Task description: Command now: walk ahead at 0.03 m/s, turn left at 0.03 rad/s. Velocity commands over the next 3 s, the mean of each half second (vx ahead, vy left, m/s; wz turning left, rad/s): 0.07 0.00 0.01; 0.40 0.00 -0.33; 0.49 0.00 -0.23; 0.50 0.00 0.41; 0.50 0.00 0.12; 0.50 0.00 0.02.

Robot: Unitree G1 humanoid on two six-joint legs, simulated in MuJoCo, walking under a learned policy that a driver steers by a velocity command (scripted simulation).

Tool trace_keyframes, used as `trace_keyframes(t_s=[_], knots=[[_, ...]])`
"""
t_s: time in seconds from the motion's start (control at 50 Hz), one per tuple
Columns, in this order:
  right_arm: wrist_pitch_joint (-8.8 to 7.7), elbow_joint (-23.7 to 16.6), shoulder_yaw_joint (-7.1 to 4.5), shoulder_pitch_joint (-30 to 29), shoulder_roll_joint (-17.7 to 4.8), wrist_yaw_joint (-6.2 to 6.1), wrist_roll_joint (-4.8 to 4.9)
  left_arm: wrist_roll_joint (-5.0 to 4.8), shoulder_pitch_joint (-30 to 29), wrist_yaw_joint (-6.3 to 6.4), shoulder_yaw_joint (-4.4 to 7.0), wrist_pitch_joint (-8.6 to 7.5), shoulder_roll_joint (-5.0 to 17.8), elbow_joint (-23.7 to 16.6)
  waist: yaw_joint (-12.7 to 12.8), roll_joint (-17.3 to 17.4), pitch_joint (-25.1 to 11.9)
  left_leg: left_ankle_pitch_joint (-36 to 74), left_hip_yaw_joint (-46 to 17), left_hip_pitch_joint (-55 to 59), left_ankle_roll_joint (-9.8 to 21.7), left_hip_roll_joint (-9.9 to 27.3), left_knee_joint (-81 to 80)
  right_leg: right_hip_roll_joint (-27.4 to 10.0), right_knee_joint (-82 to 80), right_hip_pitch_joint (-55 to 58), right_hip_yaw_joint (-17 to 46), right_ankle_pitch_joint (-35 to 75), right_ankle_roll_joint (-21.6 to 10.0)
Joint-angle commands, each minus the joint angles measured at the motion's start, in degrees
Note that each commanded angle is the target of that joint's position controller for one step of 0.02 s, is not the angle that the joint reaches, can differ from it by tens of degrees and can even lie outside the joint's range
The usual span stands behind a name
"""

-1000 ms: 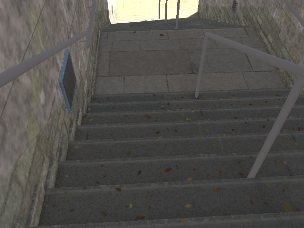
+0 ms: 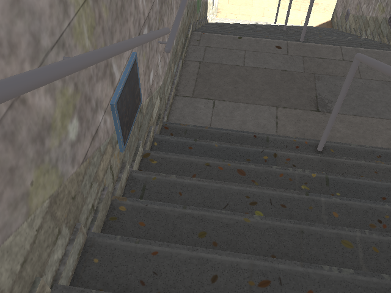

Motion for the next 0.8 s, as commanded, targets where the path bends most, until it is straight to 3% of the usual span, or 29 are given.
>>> trace_keyframes(t_s=[0.02, 0.04, 0.06, 0.1, 0.16, 0.32, 0.34, 0.36, 0.38, 0.4, 0.42, 0.44, 0.46, 0.5, 0.52, 0.54, 0.56, 0.58, 0.6, 0.62, 0.64, 0.66, 0.68, 0.7, 0.72, 0.74, 0.76, 0.78, 0.8], knots=[[-1.03, -1.61, -1.25, -0.45, -5.98, 0.70, 1.30, -0.02, -1.41, 0.69, 2.51, -1.02, 4.79, -3.76, 0.93, 2.14, 2.45, 5.89, -0.12, 2.47, 2.73, 0.38, -11.07, -2.42, -11.03, 1.06, 3.99, -0.31, -0.27], [-0.86, -1.33, -1.58, 0.02, -6.84, 1.17, 1.29, -0.52, -0.26, 0.85, 2.81, -1.08, 4.66, -3.10, 0.46, 2.01, 0.70, 9.46, 0.63, 3.55, 2.89, 0.15, -10.93, -1.75, -10.17, 3.51, 3.20, 5.55, -0.43], [-0.99, -1.08, -1.51, 0.50, -6.49, 1.39, 0.86, -0.20, 0.27, 1.04, 3.16, -0.81, 4.61, -2.95, 0.57, 2.08, -0.15, 12.21, 1.17, 4.09, 2.93, 0.07, -10.64, -1.28, -9.48, 5.07, 2.55, 10.73, -0.53], [-1.14, -1.45, -1.87, -1.13, -6.18, 1.17, 1.01, 0.38, -0.55, 1.24, 3.96, -0.63, 5.57, -2.93, 0.13, 1.41, -2.58, 15.23, 2.70, 4.02, 2.56, -0.75, -9.21, -1.56, -8.47, 8.77, 2.75, 18.66, -0.29], [-0.97, -0.88, -2.23, -1.57, -6.58, 0.76, 1.13, 0.32, -1.09, 1.35, 5.04, -0.42, 6.93, -2.87, 0.07, 1.52, -2.52, 16.89, 3.05, 3.81, 2.47, -0.82, -8.58, -1.65, -7.82, 9.73, 2.77, 20.56, 0.50], [-0.99, -0.11, -2.82, -5.90, -6.90, -0.27, 1.20, 0.84, -3.04, 1.03, 6.02, 0.30, 7.62, -2.55, -0.13, 1.55, -1.68, 15.04, 4.11, 5.57, 2.38, -1.87, -7.72, -2.49, -7.13, 8.08, 3.47, 20.31, 0.24], [-0.90, 0.39, -3.28, -5.18, -7.99, -0.55, 0.88, 1.17, -2.07, 1.16, 6.65, 0.44, 8.96, -2.16, -0.06, 0.98, -1.61, 8.18, 4.36, 5.59, 2.84, -2.13, -8.28, -2.69, -8.15, 8.09, 3.77, 13.27, -0.50], [-0.85, 0.51, -4.40, -4.98, -10.41, -1.24, -0.12, 2.28, -0.88, 1.74, 8.06, 0.53, 12.04, -1.84, 0.53, -0.41, 0.18, -5.49, 5.08, 3.73, 4.09, -3.22, -7.50, -3.61, -9.88, 7.33, 5.37, -0.33, -3.13], [-0.90, 0.80, -4.99, -5.32, -10.92, -2.06, -1.28, 3.50, 0.68, 2.38, 8.81, 0.55, 12.91, -1.28, 1.61, -1.73, 3.37, -15.25, 4.42, 0.50, 5.71, -3.28, -6.55, -6.32, -13.02, 6.12, 9.49, -15.84, -6.35], [-1.11, 0.87, -4.84, -5.82, -9.03, -2.90, -1.90, 4.05, 4.15, 3.15, 8.84, 0.32, 11.51, -0.05, 2.92, -3.49, 5.98, -18.22, 3.47, -3.38, 7.22, -3.10, -4.16, -10.31, -15.74, 6.92, 15.31, -25.25, -9.85], [-1.52, 0.65, -4.05, -6.94, -5.43, -3.57, -2.07, 4.24, 9.18, 4.04, 8.20, -0.02, 8.62, 1.72, 4.60, -6.00, 6.52, -15.53, 3.64, -7.61, 7.62, -3.63, 0.09, -15.21, -18.74, 11.38, 22.61, -28.34, -13.40], [-2.11, 0.04, -3.16, -8.95, -2.39, -3.89, -2.19, 4.18, 11.03, 4.65, 7.23, -0.08, 5.73, 2.31, 5.45, -7.75, 7.49, -11.22, 3.48, -10.87, 7.96, -4.18, 2.45, -19.05, -20.82, 14.61, 28.33, -27.11, -15.82], [-2.70, -0.09, -2.80, -10.21, -1.22, -4.07, -2.22, 3.55, 10.52, 5.09, 6.27, 0.11, 3.60, 2.15, 5.19, -7.10, 7.62, -8.34, 2.89, -10.04, 8.54, -4.09, 3.76, -20.35, -20.98, 14.79, 29.55, -23.19, -16.50], [-3.52, -0.31, -2.68, -8.64, -1.14, -3.75, -1.93, 3.58, 3.72, 4.84, 5.70, 0.67, 4.09, -0.15, 1.73, -4.03, 7.06, -7.12, 4.73, 1.44, 9.49, -5.45, 1.02, -17.64, -17.43, 7.24, 23.60, -15.07, -15.43], [-3.91, 0.50, -2.77, -3.96, -1.14, -3.52, -2.00, 4.00, -0.98, 4.40, 5.85, 0.94, 5.75, -1.00, -1.90, -3.43, 7.03, -3.59, 6.17, 10.88, 10.40, -6.37, -1.76, -15.10, -13.45, 0.39, 18.73, -11.83, -14.56], [-4.49, 2.41, -3.15, 3.65, -1.76, -3.35, -2.76, 5.23, -4.15, 3.53, 5.93, 1.14, 6.49, -1.47, -5.99, -0.27, 6.08, 0.21, 4.07, 22.42, 11.04, -6.41, -4.83, -10.94, -3.86, -8.40, 14.73, -8.66, -13.74], [-5.19, 5.02, -3.61, 13.30, -3.41, -3.47, -3.84, 6.61, -6.30, 2.39, 6.10, 0.82, 6.15, -1.46, -10.25, 6.70, 3.63, -0.50, -7.29, 29.96, 13.92, 0.17, -11.27, -4.35, 15.33, -16.17, 9.64, -5.64, -11.08], [-5.33, 7.10, -3.37, 25.35, -6.47, -3.10, -4.77, 5.88, -6.17, 1.96, 5.37, -0.38, 0.74, -3.39, -12.91, 16.54, -0.15, 1.57, -31.79, 38.67, 23.34, 12.14, -19.76, 4.91, 33.20, -29.55, 10.80, -17.96, -7.59], [-5.11, 10.00, -2.87, 28.44, -6.83, -2.19, -5.02, 3.93, -8.47, 2.14, 5.12, -1.28, 0.22, -4.08, -13.20, 8.15, 9.73, -3.10, -35.85, 38.52, 25.98, 18.23, -24.09, 4.06, 37.58, -42.84, 22.15, -13.72, -9.03], [-4.59, 8.14, -2.22, 19.73, -5.05, -1.41, -3.81, 3.63, -9.98, 2.41, 5.59, -1.62, 2.45, -3.82, -9.66, 0.63, 12.09, -2.81, -28.84, 34.95, 23.96, 18.00, -23.67, 1.05, 39.18, -43.63, 22.04, -6.21, -8.95], [-4.07, 6.57, -1.71, 13.70, -3.36, -1.25, -3.17, 4.28, -7.48, 2.77, 6.08, -1.54, 3.32, -2.70, -6.75, -2.45, 9.48, 1.99, -20.98, 30.88, 22.62, 16.39, -21.82, -0.98, 41.12, -39.55, 18.53, -1.90, -8.17], [-3.95, 6.57, -0.80, 11.91, -0.05, -1.93, -3.52, 4.79, -3.65, 3.17, 5.51, -1.16, 0.29, -1.96, -4.42, -2.71, 8.86, 12.58, -13.61, 25.19, 20.69, 14.39, -19.98, -2.43, 39.10, -34.95, 18.12, 2.32, -8.16], [-3.67, 4.53, 0.56, 5.51, 4.56, -3.59, -4.03, 5.99, -2.04, 2.43, 4.45, -0.30, -2.26, -1.48, -1.68, -3.11, 8.63, 14.43, -6.08, 17.20, 16.98, 10.39, -18.11, -5.00, 32.31, -28.98, 16.67, 8.99, -7.86], [-3.33, 3.39, 1.61, 3.22, 7.42, -5.02, -4.16, 6.74, 1.11, 1.42, 4.01, 0.65, -3.14, -0.01, 0.23, 0.03, 7.51, 14.78, -1.87, 10.48, 15.05, 8.03, -18.03, -6.41, 29.55, -22.92, 14.58, 16.09, -7.65], [-3.94, 2.39, 2.13, 3.26, 7.55, -6.28, -3.90, 6.88, 1.27, 0.63, 4.18, 1.16, -2.44, -0.13, -0.51, 1.78, 5.49, 11.34, 2.65, 7.48, 14.02, 4.43, -17.62, -6.16, 23.38, -17.85, 11.39, 23.54, -6.80], [-4.76, 4.26, 3.03, 5.54, 8.48, -7.32, -4.23, 6.94, -1.92, 0.46, 3.54, 1.35, -3.31, -0.99, -1.27, 3.29, 6.32, 10.38, 3.02, 8.08, 12.57, 4.87, -16.25, -8.62, 15.12, -19.76, 13.49, 35.36, -5.64], [-5.72, 4.96, 2.97, 8.81, 5.88, -7.61, -4.12, 6.18, -3.36, 1.01, 3.45, 1.06, -3.74, -2.10, -2.28, 2.26, 5.21, 8.80, 6.56, 3.85, 12.01, 3.55, -13.74, -8.46, 7.69, -14.33, 11.11, 45.74, -4.43], [-5.99, 6.49, 3.02, 10.27, 3.43, -7.05, -5.60, 5.53, -5.27, 1.32, 2.81, 0.71, -4.13, -2.77, -1.87, 0.04, 5.35, 5.67, 7.86, -2.26, 10.68, 3.25, -10.33, -8.86, 3.10, -7.25, 11.01, 54.33, -3.70], [-5.71, 6.91, 3.01, 11.74, 2.29, -6.52, -5.50, 5.32, -7.21, 1.99, 3.12, 1.15, -3.12, -3.53, -2.14, 1.22, 5.70, 3.09, 7.74, -5.69, 10.88, 3.99, -11.76, -7.49, 2.11, -2.89, 7.18, 51.51, -2.39]])
Next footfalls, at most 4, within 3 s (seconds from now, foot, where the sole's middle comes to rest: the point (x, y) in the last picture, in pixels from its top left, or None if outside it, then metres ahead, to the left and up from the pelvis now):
1.00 right None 0.37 -0.12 -0.91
1.42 left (205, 270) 0.70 -0.02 -1.07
1.90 right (254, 241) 0.92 -0.28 -1.23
2.46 left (209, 200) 1.26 -0.07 -1.38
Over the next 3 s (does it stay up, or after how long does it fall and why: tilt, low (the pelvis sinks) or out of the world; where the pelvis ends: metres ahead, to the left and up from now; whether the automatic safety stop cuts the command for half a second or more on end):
stays up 1.44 -0.22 -0.76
